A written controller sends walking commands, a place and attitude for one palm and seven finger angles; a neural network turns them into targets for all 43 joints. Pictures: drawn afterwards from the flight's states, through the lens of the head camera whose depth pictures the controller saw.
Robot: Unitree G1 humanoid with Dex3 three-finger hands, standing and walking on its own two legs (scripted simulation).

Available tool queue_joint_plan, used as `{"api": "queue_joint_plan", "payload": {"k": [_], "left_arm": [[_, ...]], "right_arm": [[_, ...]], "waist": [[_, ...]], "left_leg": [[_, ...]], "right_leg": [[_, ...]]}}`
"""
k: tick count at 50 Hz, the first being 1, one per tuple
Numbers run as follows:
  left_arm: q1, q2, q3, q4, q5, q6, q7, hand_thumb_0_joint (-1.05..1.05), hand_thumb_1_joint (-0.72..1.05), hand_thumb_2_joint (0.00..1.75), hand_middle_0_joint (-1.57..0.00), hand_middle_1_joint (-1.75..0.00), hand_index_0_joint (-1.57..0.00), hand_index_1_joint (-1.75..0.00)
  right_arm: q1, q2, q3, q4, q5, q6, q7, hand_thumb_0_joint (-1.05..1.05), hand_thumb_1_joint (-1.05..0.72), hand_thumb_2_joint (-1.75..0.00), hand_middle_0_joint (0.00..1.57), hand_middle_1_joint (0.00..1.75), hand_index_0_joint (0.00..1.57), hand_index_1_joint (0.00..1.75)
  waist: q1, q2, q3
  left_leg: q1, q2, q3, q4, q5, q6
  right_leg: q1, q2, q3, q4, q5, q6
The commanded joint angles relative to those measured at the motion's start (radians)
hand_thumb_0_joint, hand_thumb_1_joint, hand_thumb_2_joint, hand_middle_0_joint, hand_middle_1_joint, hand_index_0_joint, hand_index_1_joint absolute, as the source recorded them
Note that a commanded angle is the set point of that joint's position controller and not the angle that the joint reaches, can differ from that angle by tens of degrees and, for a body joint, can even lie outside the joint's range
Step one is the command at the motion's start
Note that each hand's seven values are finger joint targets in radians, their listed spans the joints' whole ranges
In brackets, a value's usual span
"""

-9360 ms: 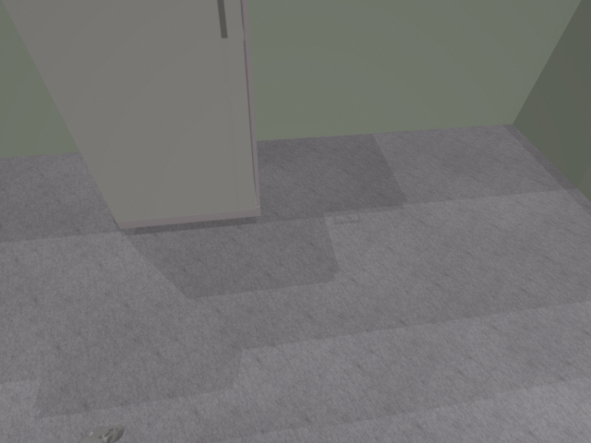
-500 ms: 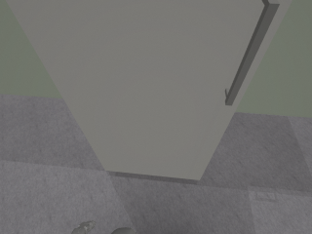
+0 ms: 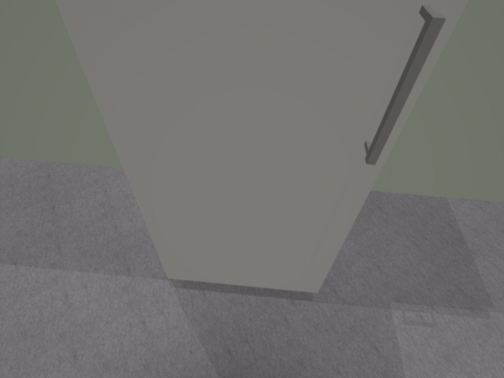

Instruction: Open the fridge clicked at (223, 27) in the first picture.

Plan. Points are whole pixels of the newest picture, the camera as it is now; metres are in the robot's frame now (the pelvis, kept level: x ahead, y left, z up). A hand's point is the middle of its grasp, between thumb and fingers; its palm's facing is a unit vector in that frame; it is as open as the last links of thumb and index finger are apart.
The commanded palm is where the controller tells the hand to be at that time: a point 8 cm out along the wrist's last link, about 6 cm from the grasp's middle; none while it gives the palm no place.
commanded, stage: come to a stop and stand still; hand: right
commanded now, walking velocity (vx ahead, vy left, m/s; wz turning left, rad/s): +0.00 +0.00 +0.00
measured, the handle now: (394, 97) +0.51 -0.21 +0.20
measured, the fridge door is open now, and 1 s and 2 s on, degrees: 0 0 0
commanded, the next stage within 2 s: look again from close up in 0.64 s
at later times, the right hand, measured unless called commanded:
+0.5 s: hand out of the picture +0.00 -0.18 -0.18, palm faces +0.04 +0.99 -0.16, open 7.3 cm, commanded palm none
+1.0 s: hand out of the picture +0.03 -0.18 -0.16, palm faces +0.02 +0.97 -0.25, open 7.3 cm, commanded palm none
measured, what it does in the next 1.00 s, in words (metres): steps on the spot: right foot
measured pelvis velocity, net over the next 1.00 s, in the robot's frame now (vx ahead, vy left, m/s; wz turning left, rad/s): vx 0.02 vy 0.00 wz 0.01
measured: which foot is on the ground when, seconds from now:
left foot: down 0.00-1.00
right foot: up 0.00-0.00, down 0.02-1.00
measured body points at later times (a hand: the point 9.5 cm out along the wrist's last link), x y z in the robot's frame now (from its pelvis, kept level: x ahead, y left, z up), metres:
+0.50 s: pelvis +0.01 -0.02 +0.00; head +0.01 -0.02 +0.45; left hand -0.01 +0.19 -0.16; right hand +0.00 -0.23 -0.16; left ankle +0.04 +0.12 -0.74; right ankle -0.04 -0.13 -0.74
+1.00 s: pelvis +0.02 +0.00 +0.00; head +0.02 +0.04 +0.45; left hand +0.01 +0.21 -0.18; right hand +0.03 -0.23 -0.14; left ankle +0.04 +0.12 -0.74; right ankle -0.04 -0.13 -0.74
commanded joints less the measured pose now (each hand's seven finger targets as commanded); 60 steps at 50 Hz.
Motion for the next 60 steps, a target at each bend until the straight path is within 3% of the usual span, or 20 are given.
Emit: {"api": "queue_joint_plan", "payload": {"k": [1,2,3,4,7,15,22,27,28,29,30,32,35,39,45,51,56,60], "left_arm": [[0.059,0.084,-0.003,-0.020,0.002,-0.039,0.019,0.00,0.90,0.90,-0.20,-0.30,-0.20,-0.30],[0.026,0.084,-0.002,-0.015,0.000,-0.040,0.021,0.00,0.90,0.90,-0.20,-0.30,-0.20,-0.30],[0.008,0.076,-0.008,-0.009,-0.002,-0.043,0.022,0.00,0.90,0.90,-0.20,-0.30,-0.20,-0.30],[0.003,0.066,-0.012,-0.004,-0.003,-0.044,0.024,0.00,0.90,0.90,-0.20,-0.30,-0.20,-0.30],[0.034,0.050,-0.016,0.017,-0.007,-0.048,0.029,0.00,0.90,0.90,-0.20,-0.30,-0.20,-0.30],[0.083,0.015,-0.020,0.053,-0.011,-0.052,0.033,0.00,0.90,0.90,-0.20,-0.30,-0.20,-0.30],[0.099,0.004,-0.021,0.067,-0.011,-0.059,0.037,0.00,0.90,0.90,-0.20,-0.30,-0.20,-0.30],[0.101,0.001,-0.023,0.069,-0.012,-0.059,0.039,0.00,0.90,0.90,-0.20,-0.30,-0.20,-0.30],[0.011,0.043,-0.026,-0.008,-0.017,-0.073,0.028,0.00,0.90,0.90,-0.20,-0.30,-0.20,-0.30],[0.082,0.007,-0.025,-0.028,-0.008,-0.067,0.027,0.00,0.90,0.90,-0.20,-0.30,-0.20,-0.30],[0.099,-0.002,-0.031,-0.029,-0.007,-0.069,0.024,0.00,0.90,0.90,-0.20,-0.30,-0.20,-0.30],[0.113,0.005,-0.032,-0.045,0.000,-0.076,0.024,0.00,0.90,0.90,-0.20,-0.30,-0.20,-0.30],[0.118,0.023,-0.033,-0.059,-0.005,-0.070,0.029,0.00,0.90,0.90,-0.20,-0.30,-0.20,-0.30],[0.116,0.025,-0.037,-0.051,-0.004,-0.066,0.027,0.00,0.90,0.90,-0.20,-0.30,-0.20,-0.30],[0.118,0.027,-0.040,-0.028,-0.002,-0.064,0.027,0.00,0.90,0.90,-0.20,-0.30,-0.20,-0.30],[0.110,0.021,-0.042,-0.011,0.000,-0.059,0.026,0.00,0.90,0.90,-0.20,-0.30,-0.20,-0.30],[0.112,0.021,-0.040,0.008,0.000,-0.059,0.026,0.00,0.90,0.90,-0.20,-0.30,-0.20,-0.30],[0.107,0.020,-0.040,0.020,-0.001,-0.056,0.027,0.00,0.90,0.90,-0.20,-0.30,-0.20,-0.30]], "right_arm": [[0.004,-0.095,-0.013,-0.029,0.015,-0.005,-0.006,0.00,-0.90,-0.90,0.20,0.30,0.20,0.30],[-0.007,-0.087,-0.007,-0.018,0.009,-0.001,-0.004,0.00,-0.90,-0.90,0.20,0.30,0.20,0.30],[-0.024,-0.084,-0.003,-0.002,0.004,0.002,-0.005,0.00,-0.90,-0.90,0.20,0.30,0.20,0.30],[-0.011,-0.086,0.002,0.013,0.004,0.001,-0.005,0.00,-0.90,-0.90,0.20,0.30,0.20,0.30],[0.021,-0.095,0.011,0.054,0.008,-0.006,-0.005,0.00,-0.90,-0.90,0.20,0.30,0.20,0.30],[0.049,-0.072,0.022,0.093,0.010,-0.013,-0.013,0.00,-0.90,-0.90,0.20,0.30,0.20,0.30],[0.067,-0.061,0.022,0.099,0.009,-0.018,-0.018,0.00,-0.90,-0.90,0.20,0.30,0.20,0.30],[0.069,-0.060,0.023,0.103,0.010,-0.018,-0.019,0.00,-0.90,-0.90,0.20,0.30,0.20,0.30],[0.129,-0.093,0.027,0.125,0.003,-0.041,-0.062,0.00,-0.90,-0.90,0.20,0.30,0.20,0.30],[0.124,-0.116,0.021,0.090,0.007,-0.048,-0.050,0.00,-0.90,-0.90,0.20,0.30,0.20,0.30],[0.097,-0.100,0.030,0.080,0.007,-0.043,-0.039,0.00,-0.90,-0.90,0.20,0.30,0.20,0.30],[0.079,-0.081,0.034,0.064,0.004,-0.038,-0.026,0.00,-0.90,-0.90,0.20,0.30,0.20,0.30],[0.063,-0.066,0.037,0.057,0.007,-0.033,-0.018,0.00,-0.90,-0.90,0.20,0.30,0.20,0.30],[0.057,-0.080,0.034,0.049,0.009,-0.034,-0.015,0.00,-0.90,-0.90,0.20,0.30,0.20,0.30],[0.047,-0.102,0.023,0.043,0.012,-0.038,-0.015,0.00,-0.90,-0.90,0.20,0.30,0.20,0.30],[0.034,-0.112,0.017,0.040,0.012,-0.038,-0.013,0.00,-0.90,-0.90,0.20,0.30,0.20,0.30],[0.020,-0.121,0.013,0.040,0.012,-0.041,-0.013,0.00,-0.90,-0.90,0.20,0.30,0.20,0.30],[0.015,-0.124,0.012,0.046,0.012,-0.041,-0.013,0.00,-0.90,-0.90,0.20,0.30,0.20,0.30]], "waist": [[0.010,-0.065,-0.013],[0.004,-0.084,0.002],[0.007,-0.120,0.038],[0.000,-0.115,0.062],[0.003,-0.073,0.050],[0.023,0.013,0.072],[0.025,0.016,0.053],[0.028,0.005,0.060],[0.010,0.004,0.051],[0.040,-0.060,-0.035],[0.041,-0.078,-0.016],[0.037,-0.132,-0.006],[0.041,-0.016,0.044],[0.042,0.029,0.088],[0.040,0.029,0.066],[0.038,0.053,0.056],[0.039,0.034,0.022],[0.038,0.044,0.032]], "left_leg": [[0.001,0.039,-0.052,-0.055,-0.057,-0.003],[0.063,0.032,-0.018,-0.037,-0.043,-0.022],[0.095,0.029,-0.007,-0.023,-0.019,-0.028],[0.110,0.033,-0.012,-0.030,0.006,-0.028],[0.136,0.048,-0.031,-0.066,0.073,-0.018],[0.115,0.063,-0.051,-0.090,0.107,-0.013],[0.122,0.066,-0.052,-0.079,0.155,-0.007],[0.120,0.064,-0.059,-0.083,0.153,-0.005],[0.124,0.105,-0.098,0.008,0.471,0.021],[0.165,0.114,-0.107,0.018,0.315,0.037],[0.124,0.085,-0.086,0.019,0.100,0.043],[0.094,0.047,-0.053,0.037,0.027,0.038],[0.071,0.041,-0.053,0.020,0.040,0.037],[0.061,0.049,-0.076,-0.005,0.060,0.039],[0.091,0.062,-0.084,-0.014,0.125,0.043],[0.096,0.072,-0.097,-0.039,0.112,0.047],[0.117,0.075,-0.102,-0.040,0.151,0.052],[0.117,0.078,-0.105,-0.056,0.143,0.053]], "right_leg": [[-0.013,-0.180,0.164,-0.206,0.104,-0.070],[-0.091,-0.191,0.182,-0.244,0.053,-0.079],[-0.133,-0.171,0.169,-0.280,0.025,-0.070],[-0.147,-0.154,0.153,-0.282,0.029,-0.064],[-0.099,-0.122,0.109,-0.242,0.130,-0.050],[-0.057,-0.100,0.075,-0.212,0.163,-0.034],[-0.019,-0.099,0.059,-0.192,0.247,-0.036],[-0.018,-0.098,0.056,-0.191,0.240,-0.036],[-0.079,-0.111,0.014,-0.008,0.440,-0.014],[-0.078,-0.051,0.033,-0.064,0.173,-0.014],[-0.093,-0.073,0.053,-0.107,0.137,-0.024],[-0.082,-0.099,0.071,-0.115,0.237,-0.042],[-0.080,-0.098,0.074,-0.123,0.225,-0.053],[-0.082,-0.079,0.064,-0.141,0.166,-0.052],[-0.052,-0.072,0.044,-0.145,0.177,-0.043],[-0.043,-0.065,0.033,-0.143,0.145,-0.037],[-0.022,-0.067,0.028,-0.138,0.170,-0.031],[-0.025,-0.069,0.021,-0.140,0.152,-0.026]]}}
